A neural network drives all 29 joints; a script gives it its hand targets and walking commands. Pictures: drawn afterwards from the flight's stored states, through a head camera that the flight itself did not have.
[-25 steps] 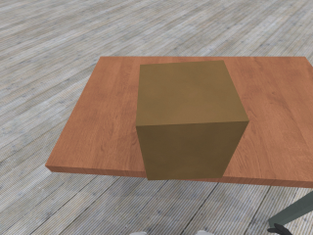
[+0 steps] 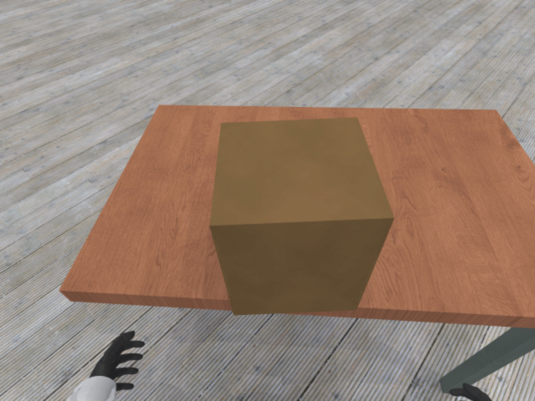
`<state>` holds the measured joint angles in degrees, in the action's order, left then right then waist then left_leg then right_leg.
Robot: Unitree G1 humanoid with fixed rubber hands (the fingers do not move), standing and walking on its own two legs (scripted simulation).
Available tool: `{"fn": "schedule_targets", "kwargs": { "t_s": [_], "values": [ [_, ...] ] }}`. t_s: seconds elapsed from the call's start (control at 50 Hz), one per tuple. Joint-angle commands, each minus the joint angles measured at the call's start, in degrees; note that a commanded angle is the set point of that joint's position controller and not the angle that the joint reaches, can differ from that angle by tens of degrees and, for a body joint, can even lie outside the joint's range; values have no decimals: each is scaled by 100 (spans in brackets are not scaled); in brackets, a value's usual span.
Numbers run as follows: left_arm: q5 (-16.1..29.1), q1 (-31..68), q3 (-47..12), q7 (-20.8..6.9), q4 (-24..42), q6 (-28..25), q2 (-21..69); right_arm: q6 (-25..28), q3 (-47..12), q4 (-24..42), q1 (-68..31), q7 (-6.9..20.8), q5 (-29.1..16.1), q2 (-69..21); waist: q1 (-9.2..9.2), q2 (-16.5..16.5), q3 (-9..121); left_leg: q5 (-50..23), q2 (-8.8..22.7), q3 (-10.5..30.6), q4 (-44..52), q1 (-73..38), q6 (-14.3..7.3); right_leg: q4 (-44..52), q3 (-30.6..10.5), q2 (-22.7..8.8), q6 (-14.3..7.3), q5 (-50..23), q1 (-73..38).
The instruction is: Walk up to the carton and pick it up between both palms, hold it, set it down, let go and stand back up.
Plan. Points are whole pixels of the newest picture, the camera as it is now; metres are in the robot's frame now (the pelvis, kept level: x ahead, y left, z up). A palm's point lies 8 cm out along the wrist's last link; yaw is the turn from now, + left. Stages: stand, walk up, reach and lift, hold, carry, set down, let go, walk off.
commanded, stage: reach and lift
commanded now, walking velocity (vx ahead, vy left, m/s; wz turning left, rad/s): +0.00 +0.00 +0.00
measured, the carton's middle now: (292, 221) +0.40 -0.01 +0.06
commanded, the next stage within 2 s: none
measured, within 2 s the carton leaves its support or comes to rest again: neither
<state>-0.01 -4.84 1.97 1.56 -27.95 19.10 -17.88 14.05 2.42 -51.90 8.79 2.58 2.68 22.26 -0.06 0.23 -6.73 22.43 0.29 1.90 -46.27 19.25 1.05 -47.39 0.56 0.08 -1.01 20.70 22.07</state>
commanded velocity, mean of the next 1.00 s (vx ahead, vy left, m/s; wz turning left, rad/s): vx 0.00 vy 0.00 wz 0.00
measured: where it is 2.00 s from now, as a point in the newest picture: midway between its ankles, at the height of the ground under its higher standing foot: outside the picture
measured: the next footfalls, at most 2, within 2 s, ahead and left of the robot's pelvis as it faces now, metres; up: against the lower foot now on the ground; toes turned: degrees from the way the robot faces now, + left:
none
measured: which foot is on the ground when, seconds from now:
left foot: down 0.00-1.00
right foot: down 0.00-1.00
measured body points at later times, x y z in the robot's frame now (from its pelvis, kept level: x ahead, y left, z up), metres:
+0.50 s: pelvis -0.02 +0.02 +0.02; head -0.06 +0.04 +0.47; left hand +0.18 +0.29 -0.01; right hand +0.14 -0.22 -0.03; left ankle +0.03 +0.14 -0.70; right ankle +0.05 -0.10 -0.70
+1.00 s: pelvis -0.01 +0.02 +0.03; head -0.05 +0.04 +0.48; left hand +0.21 +0.25 +0.05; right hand +0.19 -0.22 +0.04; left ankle +0.03 +0.14 -0.70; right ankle +0.05 -0.10 -0.70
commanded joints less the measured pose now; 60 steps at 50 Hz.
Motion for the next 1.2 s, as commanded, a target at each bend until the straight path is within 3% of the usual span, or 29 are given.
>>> {"fn": "schedule_targets", "kwargs": {
  "t_s": [0.0, 0.04, 0.08, 0.14, 0.22, 0.24, 0.3, 0.36, 0.38, 0.42, 0.44, 0.46, 0.5, 0.52, 0.56, 0.58, 0.64, 0.68, 0.7, 0.72, 0.76, 0.78, 0.88, 0.94, 0.98, 1.02, 1.06, 1.14, 1.18],
  "values": [
    [-102, -107, 1084, 100, 1005, -418, -1160, 415, 248, 2291, 148, -155, -440, 172, 463, -937, 1440, -1279, -201, -609, 1745, -35, -214, 1831, -372, -144, 240, -2007, -1881],
    [161, 43, 967, 133, 1262, -557, -1091, 372, 292, 2577, 170, -131, -387, 55, 415, -1054, 1240, -963, -197, -667, 1926, -142, -211, 2048, -469, -166, 279, -1321, -1637],
    [174, 131, 767, 212, 1385, -643, -911, 286, 344, 2510, 290, -52, -345, -131, 327, -537, 945, -783, -147, -743, 2310, -231, -207, 2292, -397, -114, 127, -714, -1497],
    [263, 324, 572, 275, 1707, -795, -799, 144, 435, 2809, 316, 6, -387, -178, 222, -208, 750, -119, -90, -766, 2597, 102, -280, 2350, -348, -123, -93, 110, -1647],
    [303, 181, 474, 256, 1877, -881, -701, -17, 430, 3222, 512, -37, -391, -217, 97, -346, 726, 69, -116, -660, 2577, -558, -296, 2623, -434, -261, -283, 688, -1155],
    [308, 160, 508, 263, 1962, -910, -745, -35, 384, 3503, 496, -76, -472, -347, 191, -316, 949, -105, -238, -696, 2322, -811, -288, 2717, -580, -445, -377, 1014, -796],
    [467, 300, 219, 267, 2208, -843, -678, -196, 509, 3832, 355, -79, -548, -179, 47, -409, 769, 241, -266, -481, 2283, -1358, -304, 2844, -436, -500, -485, 1279, -140],
    [457, 163, 97, 301, 2090, -838, -436, -333, 618, 4138, 228, -32, -577, -19, 86, 37, 557, 1106, 68, -265, 2927, -307, -547, 2370, -171, -140, -291, 691, -1256],
    [462, 248, 11, 295, 2091, -887, -325, -348, 717, 4167, 145, -8, -559, 84, -3, 295, 562, 1455, 223, -175, 3194, 314, -623, 2052, -47, 88, -207, 215, -1946],
    [405, 257, -92, 405, 2090, -1026, -3, -369, 835, 4161, -233, 141, -616, 373, -42, 1210, 560, 2542, 860, -92, 4387, 2786, -889, 1186, 419, 866, 262, -1147, -4526],
    [252, 227, -148, 457, 2143, -1104, 280, -374, 835, 3936, -263, 234, -707, 552, -47, 1620, 643, 2843, 1071, 25, 4625, 3488, -935, 993, 431, 934, 313, -1734, -5364],
    [154, 154, -200, 462, 1999, -1132, 437, -336, 815, 3806, -275, 284, -860, 612, -40, 1735, 647, 2815, 1152, 48, 4633, 3630, -908, 914, 424, 969, 362, -1970, -5634],
    [190, 206, -166, 509, 1903, -1203, 501, -373, 752, 3882, -343, 355, -967, 589, -26, 1536, 542, 2659, 1071, 5, 4614, 3545, -828, 1119, 315, 931, 325, -1730, -5474],
    [288, 21, -226, 504, 1889, -1231, 564, -366, 817, 3988, -321, 379, -896, 656, -49, 1104, 466, 2342, 1001, 17, 4496, 3087, -708, 1228, 315, 865, 286, -1589, -4995],
    [330, 196, -201, 536, 2033, -1363, 460, -340, 802, 4367, -395, 368, -982, 327, 120, 840, 388, 2344, 804, -33, 4411, 2925, -673, 1404, 117, 758, 302, -1143, -4884],
    [339, 147, -85, 521, 1937, -1377, 409, -364, 776, 4458, -323, 344, -951, 294, 46, 463, 352, 2013, 656, -109, 4230, 2599, -648, 1573, -44, 690, 276, -724, -4614],
    [567, 307, -68, 527, 2317, -1425, 183, -513, 685, 4905, -234, 216, -937, -34, 144, -50, 420, 1086, 173, -408, 3720, 1537, -530, 2238, -365, 309, 161, 197, -3614],
    [717, -64, 72, 505, 2563, -1430, -37, -572, 330, 5444, 71, 99, -932, -484, 419, -995, 383, -160, -435, -634, 2736, -342, -244, 3152, -895, -361, -144, 1461, -1670],
    [868, 160, 86, 480, 2901, -1454, -218, -615, 151, 5980, 44, 19, -1078, -519, 426, -1450, 623, -593, -625, -540, 2228, -1589, -167, 3624, -1165, -712, -295, 2098, -439],
    [1032, 163, 44, 457, 2835, -1366, -275, -718, -6, 5941, 315, -65, -1224, -638, 361, -1580, 449, -840, -710, -407, 1997, -2309, -112, 3892, -1185, -957, -418, 2127, 415],
    [1178, 233, 0, 404, 2911, -1278, -401, -992, 1, 6054, 344, -207, -1224, -644, 168, -1477, 255, -888, -693, -403, 2104, -2499, -144, 4050, -1080, -934, -363, 2128, 747],
    [1124, 167, 78, 376, 2955, -1246, -438, -1065, -115, 6132, 406, -259, -1268, -708, 222, -1421, 148, -917, -685, -393, 2092, -2727, -151, 4122, -1044, -961, -354, 2138, 923],
    [1035, 228, -33, 468, 3792, -1183, -222, -1270, -95, 6264, 396, -229, -1558, -665, 256, -309, 546, -629, -485, -192, 2304, -2923, -37, 3839, -600, -761, -478, 1465, 1023],
    [1088, 385, -500, 661, 4165, -1225, 162, -1217, 256, 6504, -192, -35, -1664, -391, 147, 327, 651, 657, -31, 120, 2976, -1620, -110, 3094, -181, -259, -363, 638, -54],
    [1032, 380, -763, 769, 3858, -1231, 447, -1263, 489, 6418, -387, 129, -1546, -196, -43, 892, 481, 1776, 490, 213, 3980, 357, -340, 2357, 165, 385, 28, -77, -2087],
    [775, 12, -764, 815, 3734, -1260, 830, -1171, 471, 6202, -43, 258, -1604, -143, 13, 1165, 547, 1613, 681, 210, 4285, 938, -350, 2124, 210, 538, 101, -926, -2991],
    [794, -148, -631, 798, 3815, -1300, 798, -1067, 168, 6510, 164, 245, -1847, -465, 236, 679, 681, 1051, 449, -62, 4026, 712, -249, 2473, -29, 355, 81, -742, -2993],
    [1145, 68, -867, 871, 4376, -1362, 724, -1065, 474, 6793, -134, 209, -1850, -197, 182, 263, 800, 210, 195, -122, 3566, -329, 42, 2800, -61, 167, -96, -323, -1715],
    [1227, 48, -680, 834, 4348, -1327, 558, -1129, 340, 6854, -21, 127, -1853, -244, 191, 65, 761, -245, 80, -273, 3352, -569, 37, 2895, -135, 132, -72, -471, -1566]
  ]
}}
